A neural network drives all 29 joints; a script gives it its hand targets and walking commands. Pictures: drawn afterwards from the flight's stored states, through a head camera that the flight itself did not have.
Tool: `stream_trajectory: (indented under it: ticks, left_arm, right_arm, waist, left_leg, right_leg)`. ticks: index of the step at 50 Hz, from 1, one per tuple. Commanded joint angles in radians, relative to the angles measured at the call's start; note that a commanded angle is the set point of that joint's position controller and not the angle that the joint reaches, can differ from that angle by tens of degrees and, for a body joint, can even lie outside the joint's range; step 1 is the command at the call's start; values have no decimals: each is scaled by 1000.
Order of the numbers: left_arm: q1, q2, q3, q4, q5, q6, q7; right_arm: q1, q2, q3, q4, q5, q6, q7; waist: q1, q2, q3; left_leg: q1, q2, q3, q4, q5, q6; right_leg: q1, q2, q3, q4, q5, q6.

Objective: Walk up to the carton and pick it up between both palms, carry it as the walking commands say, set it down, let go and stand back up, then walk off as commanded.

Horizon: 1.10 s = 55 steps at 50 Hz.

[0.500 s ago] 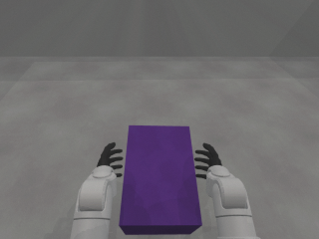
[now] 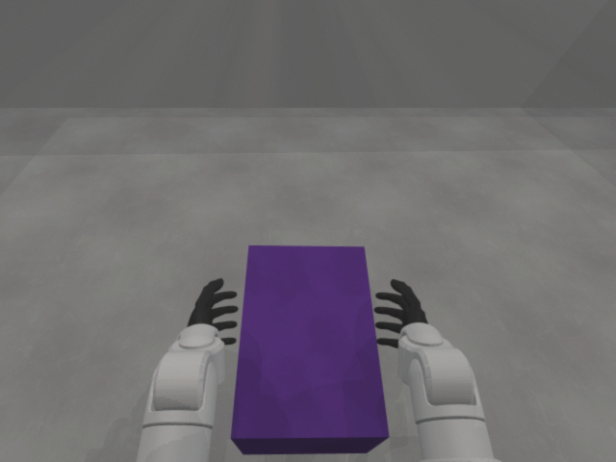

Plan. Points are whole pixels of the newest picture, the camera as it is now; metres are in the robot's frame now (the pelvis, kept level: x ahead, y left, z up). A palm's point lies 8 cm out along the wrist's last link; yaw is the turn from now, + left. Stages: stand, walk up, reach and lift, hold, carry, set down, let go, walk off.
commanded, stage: carry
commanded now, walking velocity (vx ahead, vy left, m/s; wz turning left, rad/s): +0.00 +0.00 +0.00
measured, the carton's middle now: (306, 346) +0.32 +0.00 -0.03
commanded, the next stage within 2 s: hold in 0.66 s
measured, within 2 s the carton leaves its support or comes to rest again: neither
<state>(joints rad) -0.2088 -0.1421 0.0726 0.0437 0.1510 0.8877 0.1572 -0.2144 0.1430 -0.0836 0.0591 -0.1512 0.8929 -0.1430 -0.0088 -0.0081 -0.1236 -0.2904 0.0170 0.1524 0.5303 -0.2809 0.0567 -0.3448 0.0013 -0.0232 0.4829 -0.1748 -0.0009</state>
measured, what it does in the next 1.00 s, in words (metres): stands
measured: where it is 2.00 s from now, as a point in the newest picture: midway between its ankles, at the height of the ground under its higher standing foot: outside the picture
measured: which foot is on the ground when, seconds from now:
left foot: down 0.00-1.00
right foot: down 0.00-1.00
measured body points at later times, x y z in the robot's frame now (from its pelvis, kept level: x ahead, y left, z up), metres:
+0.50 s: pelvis +0.00 +0.00 +0.00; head -0.03 +0.01 +0.45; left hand +0.30 +0.13 +0.05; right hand +0.30 -0.14 +0.05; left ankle +0.00 +0.08 -0.73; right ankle +0.05 -0.12 -0.73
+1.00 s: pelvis -0.01 -0.01 +0.01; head -0.06 -0.02 +0.45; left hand +0.29 +0.14 +0.05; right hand +0.30 -0.14 +0.05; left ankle +0.00 +0.08 -0.73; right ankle +0.05 -0.13 -0.73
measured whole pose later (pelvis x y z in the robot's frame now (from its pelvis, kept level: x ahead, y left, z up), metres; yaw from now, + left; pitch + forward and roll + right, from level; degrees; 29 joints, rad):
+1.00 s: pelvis -0.01 -0.01 +0.01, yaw +6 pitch -9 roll +0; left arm -0.30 -0.16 0.14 0.30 0.24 0.73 0.07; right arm -0.28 0.16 -0.21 0.26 -0.27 0.75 -0.04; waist -0.03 0.00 0.04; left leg -0.05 -0.04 0.00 0.43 -0.22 0.04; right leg -0.09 0.01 0.03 0.42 -0.18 0.00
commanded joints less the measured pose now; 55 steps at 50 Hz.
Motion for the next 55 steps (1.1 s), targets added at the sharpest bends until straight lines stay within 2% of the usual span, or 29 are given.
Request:
stream_trajectory:
  ticks: [1,33,34,35,36,37,39,40,43,45,48,55]
  left_arm:
    - [-381,-903,-458,-100,-250,-43,-210]
    - [-385,-876,-449,-65,-241,-88,-219]
    - [-184,-857,-369,254,-111,-115,-258]
    - [-281,-829,-383,157,-110,-182,-261]
    - [-319,-875,-411,82,-117,-206,-261]
    - [-354,-906,-445,32,-138,-224,-262]
    - [-451,-977,-556,-10,-207,-246,-285]
    - [-468,-1002,-583,-23,-226,-250,-295]
    - [-499,-1020,-584,10,-225,-240,-310]
    - [-511,-1008,-522,86,-196,-226,-319]
    - [-545,-1009,-451,185,-173,-215,-341]
    - [-651,-1026,-357,317,-138,-218,-385]
  right_arm:
    - [-403,880,447,-118,249,-53,209]
    - [-406,861,443,-82,242,-96,216]
    - [-150,755,351,150,104,-106,243]
    - [-251,758,399,57,111,-168,255]
    - [-335,795,460,7,146,-199,283]
    - [-394,826,497,-29,175,-218,302]
    - [-463,852,509,-102,185,-235,311]
    - [-473,863,516,-111,192,-238,318]
    - [-468,886,504,-39,187,-220,342]
    - [-485,893,466,49,169,-200,354]
    - [-543,919,408,150,148,-186,366]
    - [-649,999,312,288,121,-188,377]
  waist:
    - [-2,20,-222]
    - [-3,18,-221]
    - [6,55,13]
    - [4,13,-20]
    - [47,42,-73]
    - [42,27,-107]
    - [-44,20,-193]
    - [-57,31,-234]
    - [-59,42,-199]
    - [-34,16,-115]
    - [-23,-12,-40]
    - [-7,-13,-6]
  left_leg:
    - [58,169,-154,-114,134,-16]
    - [67,164,-144,-104,136,-17]
    - [130,-57,-275,-178,302,8]
    - [162,-57,-298,-181,319,10]
    - [205,-55,-299,-181,397,-2]
    - [242,-58,-298,-170,440,-8]
    - [293,-59,-297,-151,462,-26]
    - [326,-59,-297,-147,473,-33]
    - [337,-59,-292,-159,390,-46]
    - [264,-62,-286,-178,281,-39]
    - [209,-68,-283,-191,151,-30]
    - [202,-78,-269,-190,90,-29]
  right_leg:
    - [107,-121,107,-38,119,-40]
    - [115,-123,100,-42,129,-50]
    - [325,35,171,-110,158,-32]
    - [296,53,177,-110,140,-27]
    - [313,65,165,-98,182,-28]
    - [308,74,157,-93,224,-24]
    - [333,85,139,-80,274,-16]
    - [335,84,135,-77,285,-15]
    - [315,79,124,-87,210,-19]
    - [333,79,125,-99,128,-22]
    - [339,76,127,-111,44,-22]
    - [331,58,137,-140,-19,-11]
